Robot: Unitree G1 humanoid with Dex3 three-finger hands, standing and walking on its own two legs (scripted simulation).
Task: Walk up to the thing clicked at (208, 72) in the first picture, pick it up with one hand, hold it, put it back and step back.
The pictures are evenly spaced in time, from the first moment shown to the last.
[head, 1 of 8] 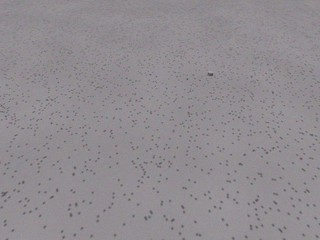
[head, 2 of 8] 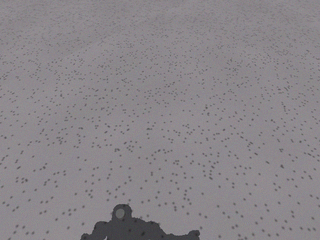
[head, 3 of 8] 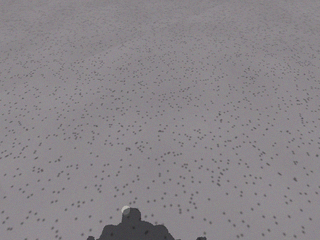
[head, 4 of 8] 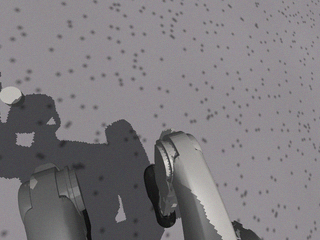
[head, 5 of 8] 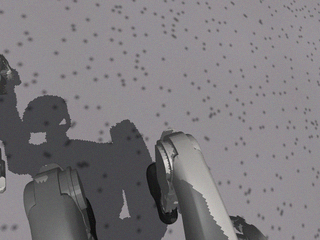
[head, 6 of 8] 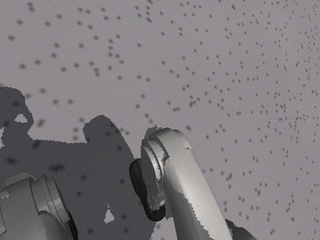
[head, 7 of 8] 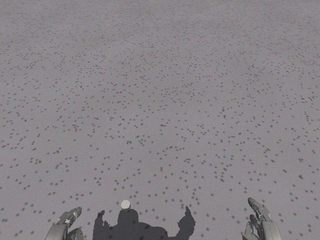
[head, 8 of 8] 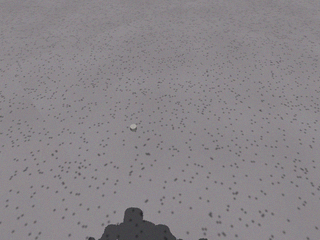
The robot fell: no
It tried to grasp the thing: yes
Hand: left
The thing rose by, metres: 0.69
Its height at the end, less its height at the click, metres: +0.00
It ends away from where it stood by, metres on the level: 0.01
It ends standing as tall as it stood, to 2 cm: yes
